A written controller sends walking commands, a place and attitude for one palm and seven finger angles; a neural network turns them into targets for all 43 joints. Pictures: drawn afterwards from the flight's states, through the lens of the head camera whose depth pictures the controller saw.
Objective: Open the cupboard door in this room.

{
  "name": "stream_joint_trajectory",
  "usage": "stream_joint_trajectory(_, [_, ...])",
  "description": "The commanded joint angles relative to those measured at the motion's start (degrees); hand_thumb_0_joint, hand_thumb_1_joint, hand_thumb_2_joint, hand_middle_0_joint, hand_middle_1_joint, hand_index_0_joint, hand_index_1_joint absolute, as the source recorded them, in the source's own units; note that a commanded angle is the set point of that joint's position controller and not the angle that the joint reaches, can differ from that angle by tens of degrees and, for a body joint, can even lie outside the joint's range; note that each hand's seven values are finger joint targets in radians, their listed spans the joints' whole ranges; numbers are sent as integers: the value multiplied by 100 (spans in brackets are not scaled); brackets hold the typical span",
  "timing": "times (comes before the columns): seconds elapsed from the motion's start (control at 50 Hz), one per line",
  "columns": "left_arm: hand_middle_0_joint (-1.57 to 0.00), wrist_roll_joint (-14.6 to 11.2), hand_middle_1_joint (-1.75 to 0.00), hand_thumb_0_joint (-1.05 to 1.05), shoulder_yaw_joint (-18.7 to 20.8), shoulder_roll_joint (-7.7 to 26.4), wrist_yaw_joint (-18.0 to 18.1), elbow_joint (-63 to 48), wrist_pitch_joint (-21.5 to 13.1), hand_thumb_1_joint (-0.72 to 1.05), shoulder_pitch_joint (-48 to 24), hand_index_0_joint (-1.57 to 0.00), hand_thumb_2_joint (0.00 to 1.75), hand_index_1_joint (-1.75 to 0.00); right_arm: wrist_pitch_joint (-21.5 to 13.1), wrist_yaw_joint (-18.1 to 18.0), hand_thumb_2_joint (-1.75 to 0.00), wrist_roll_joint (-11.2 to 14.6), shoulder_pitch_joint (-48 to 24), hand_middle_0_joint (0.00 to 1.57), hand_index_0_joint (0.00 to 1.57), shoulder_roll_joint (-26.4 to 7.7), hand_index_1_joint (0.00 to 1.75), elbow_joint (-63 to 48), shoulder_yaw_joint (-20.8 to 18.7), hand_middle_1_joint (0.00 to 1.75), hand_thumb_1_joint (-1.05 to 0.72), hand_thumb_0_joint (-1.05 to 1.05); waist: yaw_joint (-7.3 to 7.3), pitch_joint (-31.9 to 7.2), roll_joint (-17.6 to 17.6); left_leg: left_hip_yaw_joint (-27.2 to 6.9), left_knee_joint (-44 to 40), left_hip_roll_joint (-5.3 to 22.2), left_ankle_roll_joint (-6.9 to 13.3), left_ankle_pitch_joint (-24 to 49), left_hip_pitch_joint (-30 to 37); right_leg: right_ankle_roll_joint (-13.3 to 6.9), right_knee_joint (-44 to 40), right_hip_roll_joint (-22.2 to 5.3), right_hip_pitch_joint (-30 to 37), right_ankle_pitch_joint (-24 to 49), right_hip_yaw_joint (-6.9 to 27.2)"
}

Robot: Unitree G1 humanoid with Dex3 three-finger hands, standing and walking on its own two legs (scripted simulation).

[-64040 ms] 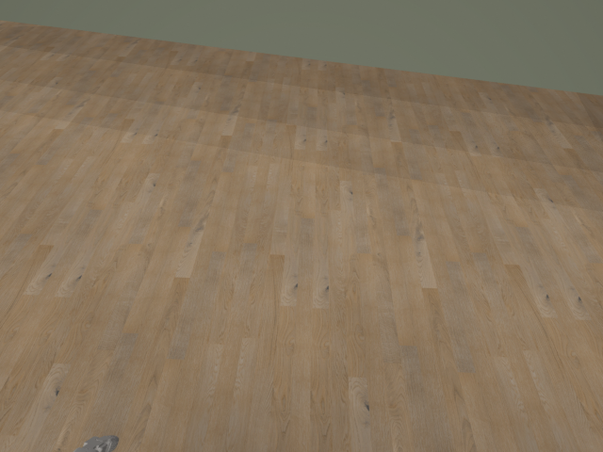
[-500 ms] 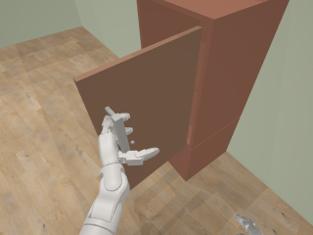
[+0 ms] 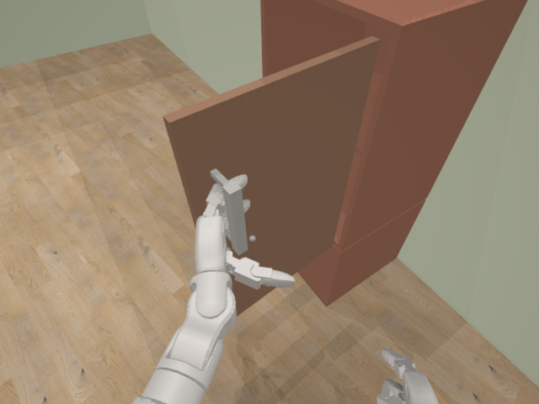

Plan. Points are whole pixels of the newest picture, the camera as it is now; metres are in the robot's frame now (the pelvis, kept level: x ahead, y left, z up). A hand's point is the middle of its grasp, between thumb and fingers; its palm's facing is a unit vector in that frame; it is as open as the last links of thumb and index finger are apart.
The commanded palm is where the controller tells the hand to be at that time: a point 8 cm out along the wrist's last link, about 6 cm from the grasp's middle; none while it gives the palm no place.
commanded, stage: slide the hand sideways off the handle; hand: left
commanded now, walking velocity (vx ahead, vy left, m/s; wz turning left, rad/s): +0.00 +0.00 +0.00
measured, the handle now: (229, 213) +0.37 +0.09 +0.09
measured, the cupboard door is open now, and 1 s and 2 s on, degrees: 95 97 97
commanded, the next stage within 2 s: draw the hand back to the body in 1.12 s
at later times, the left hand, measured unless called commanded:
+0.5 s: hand (243, 265) +0.29 +0.06 +0.09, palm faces -0.17 -0.99 -0.05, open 16.3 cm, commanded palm +0.26 +0.13 +0.09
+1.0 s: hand (195, 297) +0.24 +0.12 +0.09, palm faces -0.10 -0.99 -0.05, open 16.2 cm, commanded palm +0.21 +0.18 +0.09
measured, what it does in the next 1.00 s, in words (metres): stands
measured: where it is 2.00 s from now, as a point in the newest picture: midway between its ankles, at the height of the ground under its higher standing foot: outside the picture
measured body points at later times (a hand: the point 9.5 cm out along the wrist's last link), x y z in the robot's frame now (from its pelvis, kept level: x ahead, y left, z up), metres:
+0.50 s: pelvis +0.01 -0.01 +0.00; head +0.02 -0.02 +0.45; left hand +0.29 +0.12 +0.09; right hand +0.17 -0.23 -0.08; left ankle +0.02 +0.12 -0.71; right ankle +0.02 -0.12 -0.71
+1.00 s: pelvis +0.03 -0.02 +0.00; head +0.04 -0.05 +0.45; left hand +0.24 +0.17 +0.09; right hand +0.21 -0.25 -0.08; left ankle +0.02 +0.12 -0.71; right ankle +0.02 -0.12 -0.71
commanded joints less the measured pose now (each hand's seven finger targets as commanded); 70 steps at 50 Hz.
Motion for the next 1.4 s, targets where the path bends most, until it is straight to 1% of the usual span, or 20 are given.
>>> stream_joint_trajectory(0.0, [-15,-177,-30,0,-718,423,-2276,-1374,-765,-50,-2535,-15,30,-30,-443,-235,-90,202,-258,20,20,-750,30,-943,-165,30,-90,0,-438,-1362,-126,-82,-592,-113,179,677,910,-210,-581,170,155,1002,80])
stream_joint_trajectory(0.04, [-15,-834,-30,0,-613,145,-2733,-1187,-561,-50,-2501,-15,30,-30,-608,-275,-90,355,-358,20,20,-738,30,-1060,-89,30,-90,0,-424,-1118,-25,-171,-731,-106,138,377,878,-210,-679,218,110,661,-15])
stream_joint_trajectory(0.06, [-15,-1120,-30,0,-445,79,-2752,-1076,-450,-50,-2367,-15,30,-30,-698,-281,-90,391,-360,20,20,-742,30,-1047,-60,30,-90,0,-401,-986,-219,-227,-791,-100,111,254,791,-182,-709,240,96,545,-96])
stream_joint_trajectory(0.1, [-15,-1368,-30,0,-75,136,-2636,-1053,-303,-50,-1924,-15,30,-30,-841,-240,-90,404,-384,20,20,-788,30,-1079,-62,30,-90,0,-208,-1005,-497,-277,-908,-90,63,165,707,-160,-720,262,175,382,-176])
stream_joint_trajectory(0.16, [-15,-1226,-30,0,281,448,-2316,-1462,-342,-50,-1563,-15,30,-30,-978,-111,-90,363,-335,20,20,-786,30,-1135,-103,30,-90,0,-17,-1184,-338,-223,-935,-82,30,468,758,-172,-647,237,335,567,-158])
stream_joint_trajectory(0.22, [-15,-926,-30,0,167,437,-2143,-1813,-457,-50,-968,-15,30,-30,-1023,25,-90,317,-249,20,20,-755,30,-1239,-159,30,-90,0,9,-1133,-438,-107,-872,-44,59,707,737,-157,-627,236,380,788,-102])
stream_joint_trajectory(0.24, [-15,-875,-30,0,383,716,-2110,-1848,-471,-50,-721,-15,30,-30,-1006,51,-90,312,-225,20,20,-796,30,-1237,-163,30,-90,0,66,-1116,-483,-91,-879,-40,58,688,655,-171,-647,234,465,758,-77])
stream_joint_trajectory(0.34, [-15,-774,-30,0,583,1026,-2112,-2349,-445,-50,-208,-15,30,-30,-956,40,-90,296,-293,20,20,-780,30,-1347,-154,30,-90,0,80,-919,-363,41,-866,-58,89,532,541,-149,-736,225,561,698,37])
stream_joint_trajectory(0.42, [-15,-871,-30,0,668,1098,-2241,-2657,-350,-50,5,-15,30,-30,-952,-35,-90,311,-334,20,20,-765,30,-1379,-138,30,-90,0,-17,-816,-327,91,-788,-91,105,564,563,-112,-790,233,548,852,73])
stream_joint_trajectory(0.58, [-15,-1248,-30,0,1194,1392,-2649,-3102,-404,-50,1230,-15,30,-30,-1120,-108,-90,305,-309,20,20,-762,30,-1396,-151,30,-90,0,94,-1084,-452,123,-625,-166,110,1105,539,-56,-717,188,983,1770,162])
stream_joint_trajectory(0.64, [-15,-1289,-30,0,1323,1528,-2804,-3149,-426,-50,1577,-15,30,-30,-1128,-116,-90,314,-266,20,20,-797,30,-1391,-160,30,-90,0,38,-870,-503,132,-538,-177,112,1141,414,-24,-717,181,934,1919,224])
stream_joint_trajectory(0.8, [-15,-1579,-30,0,1708,1824,-3239,-3590,-668,-50,2204,-15,30,-30,-1299,-186,-90,333,-202,20,20,-842,30,-1471,-185,30,-90,0,14,-942,-381,78,-299,-212,103,1117,277,52,-633,100,906,2141,384])
stream_joint_trajectory(0.94, [-15,-1822,-30,0,2032,2089,-3574,-3671,-792,-50,2723,-15,30,-30,-1456,-240,-90,358,-134,20,20,-919,30,-1489,-207,30,-90,0,18,-876,-464,15,-127,-215,90,1014,53,77,-613,71,810,1922,476])
stream_joint_trajectory(1.04, [-15,-1949,-30,0,2010,2094,-3823,-3716,-858,-50,2780,-15,30,-30,-1582,-287,-90,388,-130,20,20,-974,30,-1498,-230,30,-90,0,-35,-771,-429,-11,-47,-200,100,868,-22,62,-620,93,580,1455,468])
stream_joint_trajectory(1.08, [-15,-1994,-30,0,1809,1970,-3909,-3902,-893,-50,2696,-15,30,-30,-1663,-295,-90,406,-146,20,20,-979,30,-1541,-215,30,-90,0,-64,-770,-208,-33,-57,-207,107,830,17,30,-575,108,475,1286,396])
stream_joint_trajectory(1.14, [-15,-1990,-30,0,1829,2060,-3873,-3811,-856,-50,2503,-15,30,-30,-1746,-327,-90,414,-119,20,20,-1018,30,-1460,-215,30,-90,0,-127,-585,-338,-88,-30,-177,107,636,-72,8,-593,153,237,819,349])
stream_joint_trajectory(1.2, [-15,-1924,-30,0,1813,2044,-3779,-3818,-793,-50,2462,-15,30,-30,-1799,-336,-90,418,-128,20,20,-1009,30,-1490,-206,30,-90,0,-70,-604,-162,-113,-88,-170,99,491,-61,-21,-515,168,121,560,236])
stream_joint_trajectory(1.24, [-15,-1883,-30,0,2202,2389,-3662,-3891,-738,-50,2612,-15,30,-30,-1799,-347,-90,421,-157,20,20,-1005,30,-1477,-219,30,-90,0,79,-796,-187,-130,-161,-145,102,552,-1,-56,-469,202,274,568,191])
stream_joint_trajectory(1.32, [-15,-1903,-30,0,2150,2277,-3587,-4231,-567,-50,2590,-15,30,-30,-1835,-349,-90,454,-183,20,20,-943,30,-1520,-145,30,-90,0,98,-827,224,-152,-338,-140,80,657,202,-84,-419,229,372,784,24])
stream_joint_trajectory(1.38, [-15,-1938,-30,0,2056,2168,-3616,-4243,-370,-50,2740,-15,30,-30,-1863,-337,-90,468,-214,20,20,-953,30,-1528,-116,30,-90,0,96,-689,133,-172,-447,-111,76,688,249,-69,-464,255,410,852,-52])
